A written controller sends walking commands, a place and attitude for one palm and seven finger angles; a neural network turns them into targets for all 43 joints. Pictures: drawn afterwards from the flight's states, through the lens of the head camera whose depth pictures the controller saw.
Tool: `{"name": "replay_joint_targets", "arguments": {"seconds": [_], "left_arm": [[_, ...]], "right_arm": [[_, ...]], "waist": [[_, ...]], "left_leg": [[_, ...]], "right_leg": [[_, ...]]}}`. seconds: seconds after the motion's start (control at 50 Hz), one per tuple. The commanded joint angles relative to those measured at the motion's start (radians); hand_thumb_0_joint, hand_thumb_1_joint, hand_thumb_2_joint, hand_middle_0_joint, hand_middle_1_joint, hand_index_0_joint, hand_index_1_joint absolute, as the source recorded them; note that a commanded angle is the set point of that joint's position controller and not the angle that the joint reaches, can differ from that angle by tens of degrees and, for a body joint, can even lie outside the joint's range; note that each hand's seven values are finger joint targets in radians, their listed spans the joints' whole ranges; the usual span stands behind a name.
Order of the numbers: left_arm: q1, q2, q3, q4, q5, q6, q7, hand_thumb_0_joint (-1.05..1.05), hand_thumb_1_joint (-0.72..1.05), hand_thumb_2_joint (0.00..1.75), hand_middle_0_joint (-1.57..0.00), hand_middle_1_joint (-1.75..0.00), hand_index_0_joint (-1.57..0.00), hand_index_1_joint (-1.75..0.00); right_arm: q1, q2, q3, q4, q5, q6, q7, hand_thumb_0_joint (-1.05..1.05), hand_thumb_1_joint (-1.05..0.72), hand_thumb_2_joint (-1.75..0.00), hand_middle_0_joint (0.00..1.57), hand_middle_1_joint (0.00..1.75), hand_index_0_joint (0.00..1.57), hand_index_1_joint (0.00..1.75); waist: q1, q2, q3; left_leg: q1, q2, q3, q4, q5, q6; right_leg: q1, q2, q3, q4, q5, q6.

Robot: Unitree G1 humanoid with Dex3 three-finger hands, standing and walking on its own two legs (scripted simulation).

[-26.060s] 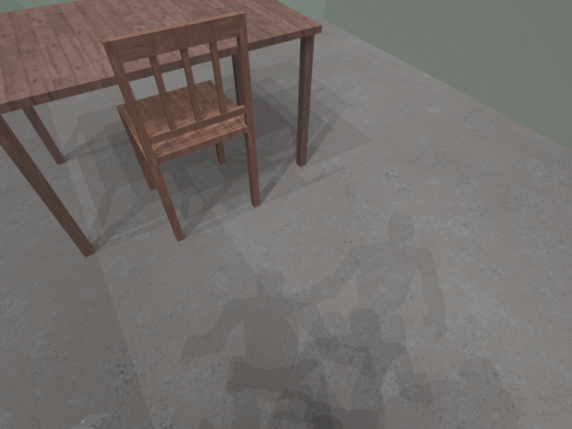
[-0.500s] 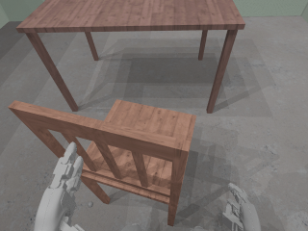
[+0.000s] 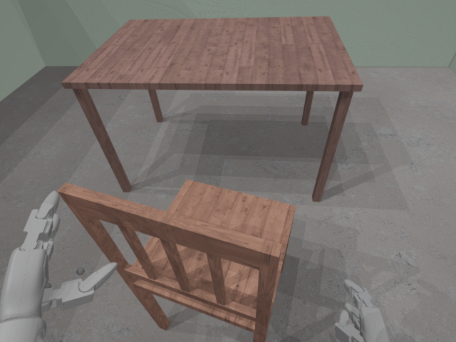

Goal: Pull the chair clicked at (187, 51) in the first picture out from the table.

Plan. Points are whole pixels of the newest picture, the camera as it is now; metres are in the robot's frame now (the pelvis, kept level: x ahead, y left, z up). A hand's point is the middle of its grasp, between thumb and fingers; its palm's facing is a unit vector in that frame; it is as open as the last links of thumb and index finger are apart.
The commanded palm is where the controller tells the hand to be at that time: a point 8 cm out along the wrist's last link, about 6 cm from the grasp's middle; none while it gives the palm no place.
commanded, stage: draw the hand back to the body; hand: left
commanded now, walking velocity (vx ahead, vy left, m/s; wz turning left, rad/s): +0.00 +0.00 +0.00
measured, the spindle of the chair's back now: (177, 265) +0.29 +0.16 -0.09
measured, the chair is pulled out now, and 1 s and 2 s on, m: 0.63 0.63 0.63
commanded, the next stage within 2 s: step back with the hand held close in 0.60 s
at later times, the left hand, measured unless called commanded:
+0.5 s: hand (56, 232) +0.21 +0.27 +0.16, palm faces +0.44 -0.78 -0.44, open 7.5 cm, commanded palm +0.16 +0.31 +0.19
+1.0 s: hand (56, 241) +0.20 +0.26 +0.16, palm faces +0.34 -0.78 -0.53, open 7.4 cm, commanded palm +0.14 +0.31 +0.19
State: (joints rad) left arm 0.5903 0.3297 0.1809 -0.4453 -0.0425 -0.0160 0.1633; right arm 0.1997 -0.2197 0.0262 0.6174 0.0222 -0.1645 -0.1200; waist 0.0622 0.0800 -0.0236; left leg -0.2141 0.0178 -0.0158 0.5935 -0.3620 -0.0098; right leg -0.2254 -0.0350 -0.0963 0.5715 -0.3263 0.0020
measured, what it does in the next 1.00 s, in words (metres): stands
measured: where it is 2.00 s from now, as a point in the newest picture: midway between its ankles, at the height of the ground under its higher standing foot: outside the picture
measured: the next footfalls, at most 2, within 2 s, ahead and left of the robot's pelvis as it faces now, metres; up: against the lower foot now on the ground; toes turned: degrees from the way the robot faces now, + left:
none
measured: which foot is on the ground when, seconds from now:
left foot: down 0.00-1.00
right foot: down 0.00-1.00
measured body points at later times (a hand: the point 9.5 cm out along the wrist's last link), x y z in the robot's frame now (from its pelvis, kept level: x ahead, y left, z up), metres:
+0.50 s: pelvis +0.01 +0.01 +0.01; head +0.01 -0.02 +0.46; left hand +0.18 +0.30 +0.18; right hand +0.20 -0.22 -0.09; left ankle -0.03 +0.12 -0.73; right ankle -0.01 -0.12 -0.73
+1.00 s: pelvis -0.01 +0.01 +0.01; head +0.01 -0.02 +0.46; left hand +0.17 +0.30 +0.19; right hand +0.16 -0.23 -0.09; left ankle -0.03 +0.12 -0.73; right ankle -0.01 -0.12 -0.73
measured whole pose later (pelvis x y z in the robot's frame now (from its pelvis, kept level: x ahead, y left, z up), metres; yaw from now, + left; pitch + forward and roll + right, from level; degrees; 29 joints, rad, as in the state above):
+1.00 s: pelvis -0.01 +0.01 +0.01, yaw -3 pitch +0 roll +0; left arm 0.55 0.39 0.36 -0.45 -0.05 -0.08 0.14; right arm 0.14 -0.23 -0.01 0.58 0.02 0.00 -0.09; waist 0.01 0.07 0.06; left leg -0.18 0.00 0.04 0.44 -0.26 0.01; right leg -0.22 -0.04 -0.05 0.45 -0.22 0.02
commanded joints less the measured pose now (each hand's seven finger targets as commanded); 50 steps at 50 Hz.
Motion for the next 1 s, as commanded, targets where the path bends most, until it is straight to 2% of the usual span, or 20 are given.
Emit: {"name": "replay_joint_targets", "arguments": {"seconds": [0.0, 0.06, 0.14, 0.2, 0.22, 0.26, 0.4, 0.42, 0.44, 0.5, 0.52, 0.58, 0.64, 0.7, 0.72, 0.74, 0.78, 0.9, 0.92, 0.98], "left_arm": [[-0.072, 0.165, 0.175, -0.215, -0.001, -0.081, 0.019, 0.00, 0.54, 0.73, -0.15, -0.22, -0.15, -0.22], [-0.116, 0.190, 0.221, -0.205, -0.007, -0.081, 0.020, 0.00, 0.65, 0.78, -0.16, -0.25, -0.16, -0.25], [-0.185, 0.222, 0.277, -0.198, -0.009, -0.086, 0.020, 0.00, 0.79, 0.85, -0.19, -0.28, -0.19, -0.28], [-0.219, 0.248, 0.318, -0.190, -0.014, -0.093, 0.021, 0.00, 0.90, 0.90, -0.20, -0.30, -0.20, -0.30], [-0.197, 0.220, 0.300, -0.150, -0.015, -0.086, 0.016, 0.00, 0.90, 0.90, -0.20, -0.30, -0.20, -0.30], [-0.160, 0.169, 0.256, -0.110, -0.020, -0.079, 0.007, 0.00, 0.90, 0.90, -0.20, -0.30, -0.20, -0.30], [-0.171, 0.231, 0.296, -0.208, -0.014, -0.087, 0.011, 0.00, 0.90, 0.90, -0.20, -0.30, -0.20, -0.30], [-0.186, 0.253, 0.314, -0.222, -0.014, -0.083, 0.012, 0.00, 0.90, 0.90, -0.20, -0.30, -0.20, -0.30], [-0.186, 0.250, 0.310, -0.239, -0.008, -0.086, 0.013, 0.00, 0.90, 0.90, -0.20, -0.30, -0.20, -0.30], [-0.171, 0.236, 0.307, -0.215, -0.012, -0.080, 0.014, 0.00, 0.90, 0.90, -0.20, -0.30, -0.20, -0.30], [-0.186, 0.237, 0.303, -0.229, -0.011, -0.078, 0.012, 0.00, 0.90, 0.90, -0.20, -0.30, -0.20, -0.30], [-0.174, 0.217, 0.292, -0.182, -0.013, -0.075, 0.011, 0.00, 0.90, 0.90, -0.20, -0.30, -0.20, -0.30], [-0.190, 0.213, 0.282, -0.191, -0.011, -0.077, 0.009, 0.00, 0.90, 0.90, -0.20, -0.30, -0.20, -0.30], [-0.178, 0.191, 0.257, -0.170, -0.011, -0.076, 0.006, 0.00, 0.90, 0.90, -0.20, -0.30, -0.20, -0.30], [-0.375, 0.340, 0.407, -0.234, -0.018, -0.133, 0.008, 0.00, 0.90, 0.90, -0.20, -0.30, -0.20, -0.30], [-0.281, 0.272, 0.362, -0.175, -0.018, -0.138, -0.003, 0.00, 0.90, 0.90, -0.20, -0.30, -0.20, -0.30], [-0.151, 0.190, 0.292, -0.128, -0.010, -0.129, -0.015, 0.00, 0.90, 0.90, -0.20, -0.30, -0.20, -0.30], [-0.036, 0.245, 0.347, -0.216, -0.005, -0.136, 0.008, 0.00, 0.90, 0.90, -0.20, -0.30, -0.20, -0.30], [-0.024, 0.269, 0.372, -0.220, -0.006, -0.135, 0.013, 0.00, 0.90, 0.90, -0.20, -0.30, -0.20, -0.30], [0.007, 0.262, 0.374, -0.214, -0.014, -0.134, 0.019, 0.00, 0.90, 0.90, -0.20, -0.30, -0.20, -0.30]], "right_arm": [[-0.129, -0.086, -0.034, -0.138, 0.000, -0.060, 0.001, 0.00, -0.90, -0.90, 0.20, 0.30, 0.20, 0.30], [-0.134, -0.091, -0.037, -0.125, -0.002, -0.055, 0.004, 0.00, -0.90, -0.90, 0.20, 0.30, 0.20, 0.30], [-0.134, -0.095, -0.039, -0.107, -0.003, -0.051, 0.010, 0.00, -0.90, -0.90, 0.20, 0.30, 0.20, 0.30], [-0.137, -0.101, -0.046, -0.098, -0.004, -0.048, 0.014, 0.00, -0.90, -0.90, 0.20, 0.30, 0.20, 0.30], [-0.143, -0.101, -0.048, -0.090, -0.004, -0.047, 0.016, 0.00, -0.90, -0.90, 0.20, 0.30, 0.20, 0.30], [-0.144, -0.103, -0.051, -0.092, -0.003, -0.034, 0.023, 0.00, -0.90, -0.90, 0.20, 0.30, 0.20, 0.30], [-0.146, -0.105, -0.056, -0.102, -0.005, -0.025, 0.025, 0.00, -0.90, -0.90, 0.20, 0.30, 0.20, 0.30], [-0.150, -0.106, -0.055, -0.099, -0.004, -0.026, 0.024, 0.00, -0.90, -0.90, 0.20, 0.30, 0.20, 0.30], [-0.142, -0.100, -0.053, -0.100, -0.005, -0.030, 0.023, 0.00, -0.90, -0.90, 0.20, 0.30, 0.20, 0.30], [-0.140, -0.099, -0.053, -0.100, -0.003, -0.028, 0.024, 0.00, -0.90, -0.90, 0.20, 0.30, 0.20, 0.30], [-0.139, -0.103, -0.053, -0.097, -0.002, -0.029, 0.024, 0.00, -0.90, -0.90, 0.20, 0.30, 0.20, 0.30], [-0.140, -0.105, -0.056, -0.099, -0.001, -0.023, 0.023, 0.00, -0.90, -0.90, 0.20, 0.30, 0.20, 0.30], [-0.143, -0.106, -0.053, -0.101, -0.002, -0.023, 0.025, 0.00, -0.90, -0.90, 0.20, 0.30, 0.20, 0.30], [-0.143, -0.106, -0.055, -0.099, -0.004, -0.019, 0.026, 0.00, -0.90, -0.90, 0.20, 0.30, 0.20, 0.30], [-0.107, -0.121, -0.047, -0.153, 0.006, 0.013, 0.024, 0.00, -0.90, -0.90, 0.20, 0.30, 0.20, 0.30], [-0.100, -0.112, -0.059, -0.121, 0.001, 0.030, 0.020, 0.00, -0.90, -0.90, 0.20, 0.30, 0.20, 0.30], [-0.111, -0.122, -0.063, -0.144, -0.005, 0.067, 0.025, 0.00, -0.90, -0.90, 0.20, 0.30, 0.20, 0.30], [-0.133, -0.109, -0.072, -0.193, 0.001, 0.115, 0.018, 0.00, -0.90, -0.90, 0.20, 0.30, 0.20, 0.30], [-0.135, -0.110, -0.076, -0.191, 0.001, 0.117, 0.014, 0.00, -0.90, -0.90, 0.20, 0.30, 0.20, 0.30], [-0.133, -0.098, -0.078, -0.200, 0.006, 0.123, 0.008, 0.00, -0.90, -0.90, 0.20, 0.30, 0.20, 0.30]], "waist": [[0.002, -0.014, -0.030], [0.001, -0.044, -0.030], [0.004, -0.004, -0.039], [0.007, -0.013, -0.059], [0.004, -0.008, -0.036], [0.004, -0.066, -0.023], [0.013, -0.030, -0.096], [0.012, 0.008, -0.090], [0.012, 0.030, -0.098], [0.011, 0.009, -0.082], [0.007, 0.035, -0.075], [0.006, -0.025, -0.054], [0.006, 0.004, -0.050], [0.002, -0.023, -0.057], [-0.033, 0.039, 0.059], [-0.045, -0.025, 0.035], [-0.050, -0.035, -0.029], [-0.038, -0.026, -0.143], [-0.037, -0.008, -0.149], [-0.039, -0.037, -0.140]], "left_leg": [[0.033, 0.038, -0.007, -0.138, 0.279, 0.024], [0.050, 0.041, -0.008, -0.153, 0.304, 0.024], [0.079, 0.041, -0.003, -0.167, 0.341, 0.021], [0.104, 0.044, 0.001, -0.171, 0.375, 0.023], [0.094, 0.045, 0.003, -0.171, 0.389, 0.022], [0.091, 0.053, 0.002, -0.178, 0.403, 0.024], [0.118, 0.050, 0.001, -0.177, 0.462, 0.023], [0.109, 0.047, 0.001, -0.174, 0.461, 0.019], [0.120, 0.047, 0.001, -0.172, 0.480, 0.018], [0.121, 0.052, -0.001, -0.175, 0.485, 0.015], [0.114, 0.050, -0.005, -0.176, 0.479, 0.011], [0.111, 0.054, 0.002, -0.182, 0.440, 0.017], [0.101, 0.053, -0.004, -0.189, 0.428, 0.016], [0.107, 0.052, 0.004, -0.184, 0.419, 0.020], [0.049, 0.066, -0.015, -0.189, 0.358, 0.031], [0.057, 0.071, -0.019, -0.178, 0.361, 0.030], [0.094, 0.077, -0.010, -0.176, 0.434, 0.031], [0.094, 0.110, -0.034, -0.175, 0.583, 0.034], [0.085, 0.112, -0.039, -0.179, 0.583, 0.034], [0.049, 0.118, -0.042, -0.171, 0.539, 0.034]], "right_leg": [[0.062, -0.039, 0.027, -0.130, 0.249, -0.028], [0.084, -0.037, 0.027, -0.147, 0.275, -0.026], [0.109, -0.039, 0.034, -0.161, 0.305, -0.027], [0.128, -0.040, 0.034, -0.163, 0.337, -0.025], [0.128, -0.038, 0.034, -0.168, 0.352, -0.027], [0.125, -0.038, 0.026, -0.163, 0.358, -0.022], [0.169, -0.039, 0.029, -0.156, 0.401, -0.024], [0.175, -0.038, 0.035, -0.162, 0.406, -0.028], [0.174, -0.040, 0.034, -0.159, 0.416, -0.028], [0.160, -0.036, 0.027, -0.160, 0.397, -0.026], [0.161, -0.033, 0.034, -0.165, 0.389, -0.031], [0.144, -0.034, 0.028, -0.168, 0.371, -0.025], [0.149, -0.036, 0.030, -0.169, 0.356, -0.028], [0.143, -0.036, 0.031, -0.170, 0.360, -0.025], [0.059, -0.072, 0.140, -0.224, 0.423, -0.036], [0.065, -0.090, 0.147, -0.224, 0.476, -0.042], [0.097, -0.096, 0.131, -0.192, 0.530, -0.034], [0.132, -0.093, 0.100, -0.117, 0.520, -0.025], [0.133, -0.094, 0.100, -0.108, 0.507, -0.026], [0.112, -0.096, 0.105, -0.104, 0.477, -0.022]]}}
